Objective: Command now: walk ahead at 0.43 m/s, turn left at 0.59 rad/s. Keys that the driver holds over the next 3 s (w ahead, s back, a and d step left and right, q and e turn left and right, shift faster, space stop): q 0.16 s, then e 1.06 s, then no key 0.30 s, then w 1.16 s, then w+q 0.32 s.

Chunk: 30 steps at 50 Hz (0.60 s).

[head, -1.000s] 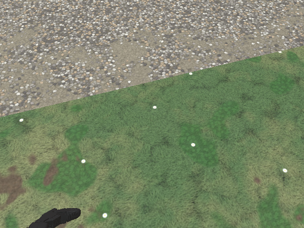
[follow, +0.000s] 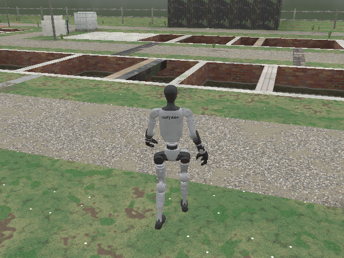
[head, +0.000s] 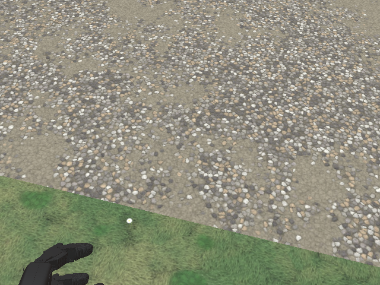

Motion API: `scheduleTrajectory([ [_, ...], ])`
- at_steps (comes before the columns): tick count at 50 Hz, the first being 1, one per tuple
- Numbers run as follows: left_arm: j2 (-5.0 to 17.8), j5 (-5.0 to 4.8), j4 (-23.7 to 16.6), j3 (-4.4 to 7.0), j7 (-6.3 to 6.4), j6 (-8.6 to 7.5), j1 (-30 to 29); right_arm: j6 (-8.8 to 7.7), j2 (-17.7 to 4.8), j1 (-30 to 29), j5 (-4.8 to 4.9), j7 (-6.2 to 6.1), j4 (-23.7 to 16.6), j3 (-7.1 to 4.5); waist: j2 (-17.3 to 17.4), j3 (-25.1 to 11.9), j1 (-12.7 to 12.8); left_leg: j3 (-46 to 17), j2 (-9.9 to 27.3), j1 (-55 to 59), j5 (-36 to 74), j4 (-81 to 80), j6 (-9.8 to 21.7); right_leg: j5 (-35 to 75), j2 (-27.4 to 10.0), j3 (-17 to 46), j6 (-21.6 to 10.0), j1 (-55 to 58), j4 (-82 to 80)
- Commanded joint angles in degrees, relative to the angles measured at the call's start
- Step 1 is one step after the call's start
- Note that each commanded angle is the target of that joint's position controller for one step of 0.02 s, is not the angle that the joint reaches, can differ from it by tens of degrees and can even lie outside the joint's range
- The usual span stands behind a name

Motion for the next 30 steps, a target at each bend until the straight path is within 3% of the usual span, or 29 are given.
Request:
scheduleTrajectory([
  [1, 13.31, 2.00, -1.66, 4.42, 0.75, -1.57, 14.74, -0.51, -3.85, -4.88, -1.14, -0.29, -6.56, -0.28, 3.95, -13.51, 11.22, -4.03, 5.49, -12.34, 25.04, 22.29, 1.61, 8.48, -11.15, 8.75, -6.56, 31.08, 1.61],
  [2, 16.39, 2.89, -0.38, 5.00, 0.64, -0.70, 18.57, -0.86, -0.96, 5.25, 0.14, -0.40, -7.75, 0.52, -16.61, -22.09, 6.65, 1.68, -2.28, -31.78, -10.02, 40.93, -2.63, 13.58, -25.55, 33.42, -17.46, 49.67, -0.90],
  [3, 11.18, 1.08, -1.68, 3.88, 0.56, -0.07, 17.41, -0.76, -7.30, 6.52, 0.34, -0.46, -6.17, -0.42, -12.82, -21.39, 7.18, -0.18, 2.26, -37.23, -11.88, 49.58, -4.03, 10.21, -27.10, 37.98, -17.80, 48.58, -2.06],
  [4, 7.26, 0.76, -2.96, 2.73, 1.05, 0.70, 14.52, -0.04, -10.29, 0.56, 0.18, -0.50, -6.89, -1.36, -7.03, -14.14, 8.63, 1.32, 3.92, -39.30, -7.90, 52.40, -5.33, 14.45, -24.48, 27.37, -15.54, 41.79, -1.75],
  [5, 6.05, 1.10, -3.31, 2.07, 1.29, 1.50, 11.85, 0.69, -10.29, -3.24, -0.28, -0.67, -7.80, -1.58, -2.28, -9.95, 7.84, 3.77, 5.93, -38.10, -4.73, 51.54, -6.13, 20.93, -21.76, 18.87, -13.85, 34.29, -1.85],
  [6, 5.41, 1.13, -2.89, 1.86, 1.38, 2.05, 10.34, 1.26, -9.65, -5.14, -0.69, -0.70, -8.75, -1.80, -1.38, -6.71, 6.65, 4.79, 7.50, -36.82, -3.01, 49.13, -6.42, 24.75, -19.26, 13.83, -12.99, 27.97, -2.55],
  [8, 5.56, 1.45, -2.13, 1.82, 1.47, 2.38, 8.55, 2.69, -6.40, -3.82, 0.21, -0.45, -9.38, -1.46, -4.28, -4.01, 4.06, 6.96, 9.32, -32.07, -1.26, 43.98, -6.17, 22.63, -16.03, 6.90, -11.75, 19.46, -6.30],
  [9, 6.23, 1.60, -1.45, 1.96, 1.43, 2.31, 8.63, 2.95, -4.23, -4.31, 0.19, -0.52, -9.87, -0.77, -5.25, -3.61, 4.03, 7.89, 8.90, -30.79, -0.65, 40.47, -6.30, 24.14, -15.32, 5.71, -12.69, 17.42, -7.87],
  [11, 7.73, 1.42, -0.16, 2.29, 1.42, 2.36, 8.48, 2.86, -2.27, -5.58, -0.71, -0.62, -10.57, 0.10, -4.61, -5.30, 3.55, 7.98, 8.59, -28.30, 2.39, 32.73, -6.40, 28.31, -15.81, 4.08, -14.34, 16.95, -8.81],
  [13, 7.15, 0.69, 0.58, 1.88, 1.22, 2.72, 6.57, 2.48, -0.92, -5.88, -1.52, -0.26, -9.88, 0.99, -4.03, -8.21, 2.79, 8.74, 9.17, -20.94, 9.12, 22.31, -5.90, 28.61, -14.13, 0.68, -13.67, 15.33, -8.58],
  [16, 8.27, -0.63, 2.20, 1.88, 0.51, 3.33, 8.10, 2.09, -2.52, -9.77, -1.65, 0.22, -9.96, 0.85, -5.11, -8.00, 4.19, 10.66, 7.16, -15.19, 15.59, 11.61, -5.84, 22.49, -12.42, 0.47, -12.33, 15.65, -7.41],
  [19, 9.14, -1.66, 2.69, 1.74, 0.44, 4.14, 8.82, 1.54, -4.10, -10.65, -1.85, 0.26, -10.19, 0.23, -4.82, -6.24, 3.31, 12.03, 5.23, -7.45, 23.02, -2.51, -3.57, 10.26, -10.90, 3.09, -9.35, 14.43, -3.26],
  [20, 7.85, -1.31, 2.99, 1.29, 0.48, 4.12, 10.77, 1.44, -6.40, -10.80, -2.28, -0.16, -10.83, -0.32, -3.21, -6.43, 3.82, 8.56, 8.74, -2.42, 29.55, -4.38, -1.88, 2.91, -9.12, 3.63, -6.42, 11.79, -1.12],
  [21, 5.22, 0.35, 2.25, 0.43, 0.30, 3.86, 12.64, 1.75, -10.20, -9.88, -3.21, -0.97, -12.03, -1.07, 3.52, -9.47, 5.20, 1.30, 18.06, 4.85, 45.24, -1.23, 1.53, -10.83, -4.92, 1.12, -2.91, 6.48, 5.57],
  [22, 2.95, 0.37, 2.31, -0.34, 0.36, 3.91, 16.97, 2.63, -10.90, -10.49, -2.92, -1.35, -12.06, -1.34, 13.16, -11.47, 6.77, -3.76, 25.91, 7.57, 45.34, -1.45, 8.08, -26.56, -1.21, -3.52, 0.08, 0.25, 11.72],
  [23, 5.01, -0.57, 1.71, 0.09, 0.73, 4.54, 14.12, 2.95, -8.65, -9.85, -2.76, -1.19, -11.51, -1.09, 16.06, -10.51, 4.23, -6.11, 26.51, 4.06, 38.18, -4.40, 10.71, -29.82, -1.06, -4.19, 1.32, -1.19, 17.16],
  [24, 8.05, -1.11, 0.87, 1.21, 1.08, 5.46, 11.53, 2.80, -8.67, -8.87, -2.87, -1.23, -11.17, -1.30, 15.98, -8.08, 2.41, -6.83, 26.75, 2.91, 35.82, -6.18, 11.42, -33.56, -1.09, -3.80, 1.87, -4.85, 26.44],
  [25, 9.18, -1.17, 1.13, 2.10, 1.50, 6.66, 11.78, 2.50, -9.02, -9.04, -2.81, -1.41, -10.94, -1.33, 14.16, -6.81, 2.47, -6.10, 27.33, 0.84, 36.46, -7.12, 11.83, -35.56, -1.54, -2.59, 2.48, -7.02, 35.14],
  [27, 7.96, -0.97, 1.59, 2.57, 2.19, 8.85, 14.91, 1.86, -7.75, -14.69, -1.90, -1.51, -11.26, -0.99, 11.32, -4.70, 5.85, -0.25, 25.75, -5.50, 34.02, -8.23, 9.71, -31.55, -3.35, -0.91, 3.36, -5.20, 38.37],
  [30, 4.80, -0.63, 0.19, 1.88, 2.29, 9.90, 14.08, 1.94, -6.89, -18.58, -2.03, -1.61, -10.64, -1.10, 11.06, -4.36, 6.83, 7.81, 22.11, -10.74, 31.81, -8.08, 7.34, -25.03, -3.36, -4.09, 3.38, 1.47, 30.27],
])
Next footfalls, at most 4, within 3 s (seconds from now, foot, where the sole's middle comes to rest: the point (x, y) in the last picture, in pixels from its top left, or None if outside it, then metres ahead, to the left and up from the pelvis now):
0.02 right None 0.17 -0.13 -0.76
0.40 left None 0.22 0.14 -0.76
0.74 right None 0.19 -0.13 -0.76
1.24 left None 0.25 0.08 -0.76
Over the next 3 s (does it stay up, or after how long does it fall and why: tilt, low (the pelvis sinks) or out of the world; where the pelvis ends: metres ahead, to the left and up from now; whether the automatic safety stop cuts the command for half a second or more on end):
stays up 0.74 -0.27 -0.01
